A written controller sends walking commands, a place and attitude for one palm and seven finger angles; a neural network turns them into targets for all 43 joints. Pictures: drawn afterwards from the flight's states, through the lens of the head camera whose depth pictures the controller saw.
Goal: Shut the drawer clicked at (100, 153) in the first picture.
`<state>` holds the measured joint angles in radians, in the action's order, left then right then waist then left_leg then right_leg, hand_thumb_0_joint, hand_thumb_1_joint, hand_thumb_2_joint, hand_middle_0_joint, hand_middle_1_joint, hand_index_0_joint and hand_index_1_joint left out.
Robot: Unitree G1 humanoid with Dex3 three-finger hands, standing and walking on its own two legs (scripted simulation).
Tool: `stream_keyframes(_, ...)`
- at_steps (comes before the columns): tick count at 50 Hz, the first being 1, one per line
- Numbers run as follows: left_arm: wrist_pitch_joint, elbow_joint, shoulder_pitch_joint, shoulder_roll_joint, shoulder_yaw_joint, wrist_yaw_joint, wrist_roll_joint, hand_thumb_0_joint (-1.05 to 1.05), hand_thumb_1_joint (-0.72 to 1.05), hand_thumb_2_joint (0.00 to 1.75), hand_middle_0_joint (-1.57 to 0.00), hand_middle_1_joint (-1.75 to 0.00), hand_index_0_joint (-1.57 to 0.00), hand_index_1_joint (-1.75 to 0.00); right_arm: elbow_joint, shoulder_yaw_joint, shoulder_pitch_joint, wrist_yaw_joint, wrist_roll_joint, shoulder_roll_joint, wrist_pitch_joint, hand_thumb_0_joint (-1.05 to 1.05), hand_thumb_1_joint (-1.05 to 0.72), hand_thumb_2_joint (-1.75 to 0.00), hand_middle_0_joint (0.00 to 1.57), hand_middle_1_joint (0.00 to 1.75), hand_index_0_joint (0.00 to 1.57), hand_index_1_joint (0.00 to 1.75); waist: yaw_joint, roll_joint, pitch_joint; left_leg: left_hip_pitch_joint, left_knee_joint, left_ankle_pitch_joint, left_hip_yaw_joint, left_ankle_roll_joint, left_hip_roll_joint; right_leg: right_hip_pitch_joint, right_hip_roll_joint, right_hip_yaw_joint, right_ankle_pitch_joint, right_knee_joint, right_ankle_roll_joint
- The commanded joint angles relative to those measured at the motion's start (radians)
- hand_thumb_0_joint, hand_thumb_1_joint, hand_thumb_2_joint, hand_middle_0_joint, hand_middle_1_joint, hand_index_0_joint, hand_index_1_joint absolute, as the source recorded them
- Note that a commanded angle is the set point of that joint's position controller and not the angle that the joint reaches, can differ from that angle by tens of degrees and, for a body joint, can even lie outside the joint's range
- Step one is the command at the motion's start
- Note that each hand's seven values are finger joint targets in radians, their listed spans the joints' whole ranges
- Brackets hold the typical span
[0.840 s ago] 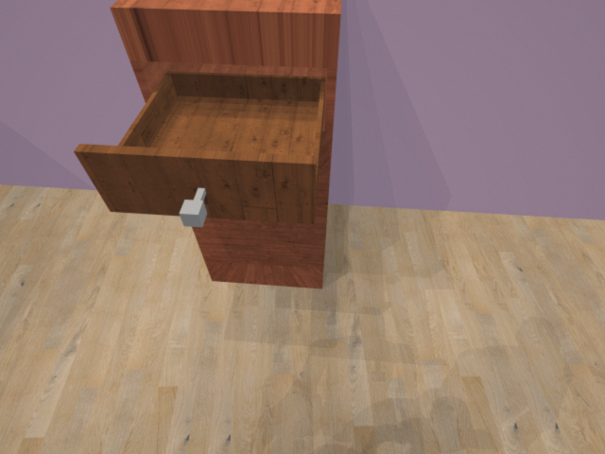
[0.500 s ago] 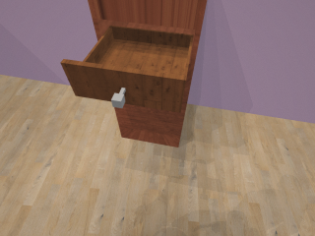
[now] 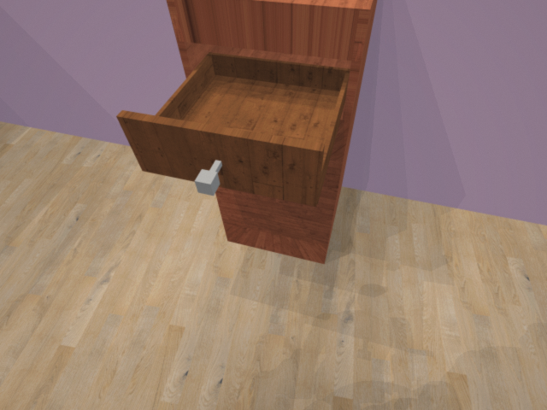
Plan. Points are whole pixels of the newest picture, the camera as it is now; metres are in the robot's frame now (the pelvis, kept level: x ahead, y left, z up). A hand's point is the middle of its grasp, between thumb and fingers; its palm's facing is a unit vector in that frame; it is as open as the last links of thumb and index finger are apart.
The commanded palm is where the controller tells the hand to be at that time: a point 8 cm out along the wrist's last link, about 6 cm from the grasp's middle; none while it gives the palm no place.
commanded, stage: turn or walk to find it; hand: left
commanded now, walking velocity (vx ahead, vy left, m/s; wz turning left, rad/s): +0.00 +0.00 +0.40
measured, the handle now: (211, 175) +0.49 +0.14 +0.04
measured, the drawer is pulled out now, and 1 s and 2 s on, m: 0.30 0.30 0.30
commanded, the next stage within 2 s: stand and wait in 0.20 s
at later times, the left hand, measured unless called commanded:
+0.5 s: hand out of the picture +0.02 +0.19 -0.18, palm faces +0.15 -0.96 -0.23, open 7.3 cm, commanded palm none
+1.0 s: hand out of the picture +0.00 +0.17 -0.17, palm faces +0.12 -0.97 -0.19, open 7.3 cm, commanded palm none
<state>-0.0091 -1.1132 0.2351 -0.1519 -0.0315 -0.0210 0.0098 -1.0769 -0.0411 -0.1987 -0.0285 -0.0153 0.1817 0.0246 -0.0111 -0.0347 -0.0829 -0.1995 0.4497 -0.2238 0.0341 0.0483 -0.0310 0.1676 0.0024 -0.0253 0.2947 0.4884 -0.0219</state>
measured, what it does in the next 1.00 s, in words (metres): stands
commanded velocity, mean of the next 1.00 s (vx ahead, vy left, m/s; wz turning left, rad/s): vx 0.00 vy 0.00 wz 0.07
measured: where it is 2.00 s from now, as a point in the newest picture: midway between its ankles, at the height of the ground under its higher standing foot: outside the picture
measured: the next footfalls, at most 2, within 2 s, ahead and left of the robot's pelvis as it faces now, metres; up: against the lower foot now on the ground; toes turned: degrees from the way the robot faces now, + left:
none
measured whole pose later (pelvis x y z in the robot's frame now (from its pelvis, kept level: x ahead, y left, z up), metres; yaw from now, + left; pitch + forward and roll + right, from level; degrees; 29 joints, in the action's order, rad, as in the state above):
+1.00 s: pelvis +0.01 -0.01 +0.00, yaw +3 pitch -2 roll +0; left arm -0.01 -1.13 0.24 -0.14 -0.05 -0.02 0.00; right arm -1.12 -0.02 -0.26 -0.05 -0.02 0.13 0.02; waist 0.00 -0.01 -0.09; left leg -0.17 0.42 -0.21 0.07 0.05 -0.04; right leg 0.09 0.01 -0.09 0.28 0.41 -0.03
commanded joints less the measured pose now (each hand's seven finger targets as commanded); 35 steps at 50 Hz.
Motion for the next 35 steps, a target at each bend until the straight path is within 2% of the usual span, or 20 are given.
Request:
stream_keyframes(1, 0.014, 0.039, 0.025, -0.146, -0.034, -0.017, -0.002, 0.0, 0.9, 0.9, -0.2, -0.3, -0.2, -0.3, 0.01, -0.006, -0.08, -0.007, 0.002, 0.068, -0.01, 0.0, -0.9, -0.9, 0.2, 0.3, 0.2, 0.3, -0.003, 0.06, 0.029, 0.038, -0.015, 0.184, 0.004, -0.042, -0.049, 0.023, -0.118, 0.076, -0.239, -0.124, -0.02)
stream_keyframes(3, 0.01, 0.042, 0.036, -0.154, -0.045, -0.019, 0.0, 0.0, 0.9, 0.9, -0.2, -0.3, -0.2, -0.3, 0.016, -0.01, -0.081, -0.008, 0.004, 0.066, -0.006, 0.0, -0.9, -0.9, 0.2, 0.3, 0.2, 0.3, 0.004, 0.069, 0.036, 0.012, 0.018, 0.177, -0.005, -0.038, -0.036, -0.002, -0.136, 0.069, -0.251, -0.12, -0.029)
stream_keyframes(6, 0.004, 0.055, 0.035, -0.164, -0.06, -0.02, 0.002, 0.0, 0.9, 0.9, -0.2, -0.3, -0.2, -0.3, 0.025, -0.019, -0.08, -0.008, 0.002, 0.064, 0.0, 0.0, -0.9, -0.9, 0.2, 0.3, 0.2, 0.3, 0.007, 0.09, 0.042, -0.01, 0.092, 0.146, -0.023, -0.034, -0.021, -0.005, -0.187, 0.079, -0.295, -0.113, -0.061)
stream_keyframes(9, -0.001, 0.075, 0.015, -0.166, -0.068, -0.02, 0.005, 0.0, 0.9, 0.9, -0.2, -0.3, -0.2, -0.3, 0.032, -0.026, -0.092, -0.006, 0.002, 0.06, 0.003, 0.0, -0.9, -0.9, 0.2, 0.3, 0.2, 0.3, 0.001, 0.086, 0.032, -0.022, 0.113, 0.143, -0.013, -0.038, -0.029, 0.014, -0.199, 0.051, -0.291, -0.081, -0.069)
stream_keyframes(11, -0.003, 0.086, 0.011, -0.155, -0.07, -0.019, 0.004, 0.0, 0.9, 0.9, -0.2, -0.3, -0.2, -0.3, 0.032, -0.028, -0.101, -0.006, 0.0, 0.064, 0.002, 0.0, -0.9, -0.9, 0.2, 0.3, 0.2, 0.3, 0.0, 0.048, 0.036, -0.012, 0.088, 0.203, 0.013, -0.048, -0.048, 0.029, -0.176, 0.022, -0.265, -0.045, -0.053)
stream_keyframes(14, -0.004, 0.085, 0.019, -0.119, -0.063, -0.021, 0.0, 0.0, 0.9, 0.9, -0.2, -0.3, -0.2, -0.3, 0.027, -0.025, -0.115, -0.013, -0.004, 0.084, -0.006, 0.0, -0.9, -0.9, 0.2, 0.3, 0.2, 0.3, 0.007, -0.071, 0.044, -0.037, -0.005, 0.309, 0.136, -0.093, -0.111, 0.0, -0.09, -0.037, -0.167, 0.019, -0.008)
stream_keyframes(15, -0.005, 0.079, 0.029, -0.11, -0.06, -0.021, -0.001, 0.0, 0.9, 0.9, -0.2, -0.3, -0.2, -0.3, 0.029, -0.024, -0.096, -0.016, -0.003, 0.086, -0.006, 0.0, -0.9, -0.9, 0.2, 0.3, 0.2, 0.3, 0.018, -0.078, 0.036, -0.06, -0.025, 0.278, 0.157, -0.104, -0.119, -0.014, -0.08, -0.034, -0.123, 0.0, -0.001)
stream_keyframes(16, -0.003, 0.07, 0.039, -0.11, -0.057, -0.02, -0.001, 0.0, 0.9, 0.9, -0.2, -0.3, -0.2, -0.3, 0.036, -0.022, -0.083, -0.017, -0.002, 0.081, -0.007, 0.0, -0.9, -0.9, 0.2, 0.3, 0.2, 0.3, 0.024, -0.055, 0.036, -0.077, -0.025, 0.239, 0.149, -0.1, -0.105, -0.035, -0.087, -0.02, -0.12, -0.031, -0.002)
stream_keyframes(18, 0.002, 0.062, 0.041, -0.114, -0.054, -0.018, 0.002, 0.0, 0.9, 0.9, -0.2, -0.3, -0.2, -0.3, 0.039, -0.019, -0.082, -0.016, -0.001, 0.062, -0.006, 0.0, -0.9, -0.9, 0.2, 0.3, 0.2, 0.3, 0.018, 0.02, 0.031, -0.071, 0.001, 0.161, 0.085, -0.068, -0.057, -0.037, -0.118, 0.011, -0.144, -0.083, -0.021)
stream_keyframes(20, 0.005, 0.062, 0.023, -0.13, -0.053, -0.015, 0.0, 0.0, 0.9, 0.9, -0.2, -0.3, -0.2, -0.3, 0.029, -0.015, -0.1, -0.012, -0.001, 0.052, -0.006, 0.0, -0.9, -0.9, 0.2, 0.3, 0.2, 0.3, 0.006, 0.041, 0.044, -0.034, 0.016, 0.163, 0.049, -0.05, -0.038, -0.023, -0.142, 0.023, -0.161, -0.101, -0.034)
stream_keyframes(26, 0.005, 0.046, 0.017, -0.119, -0.042, -0.013, -0.001, 0.0, 0.9, 0.9, -0.2, -0.3, -0.2, -0.3, 0.014, -0.005, -0.093, -0.014, -0.001, 0.061, -0.011, 0.0, -0.9, -0.9, 0.2, 0.3, 0.2, 0.3, 0.006, 0.018, 0.014, -0.012, -0.037, 0.179, 0.065, -0.053, -0.057, -0.014, -0.112, 0.01, -0.136, -0.125, -0.017)
stream_keyframes(35, 0.011, 0.019, 0.042, -0.113, -0.032, -0.012, -0.002, 0.0, 0.9, 0.9, -0.2, -0.3, -0.2, -0.3, -0.002, 0.004, -0.101, -0.017, 0.0, 0.059, -0.018, 0.0, -0.9, -0.9, 0.2, 0.3, 0.2, 0.3, 0.007, 0.026, 0.022, 0.022, -0.062, 0.191, 0.044, -0.046, -0.056, -0.036, -0.11, 0.014, -0.16, -0.162, -0.016)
